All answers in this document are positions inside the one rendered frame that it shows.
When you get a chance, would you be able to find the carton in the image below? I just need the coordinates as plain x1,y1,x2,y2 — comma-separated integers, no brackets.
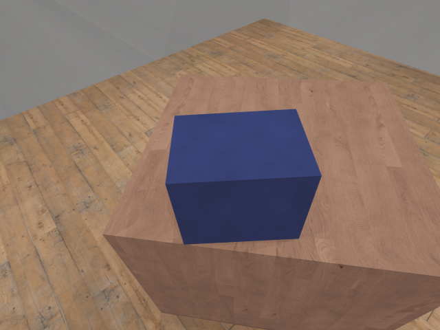
165,109,322,245

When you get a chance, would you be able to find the pedestal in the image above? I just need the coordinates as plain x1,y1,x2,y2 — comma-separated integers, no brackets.
102,75,440,330

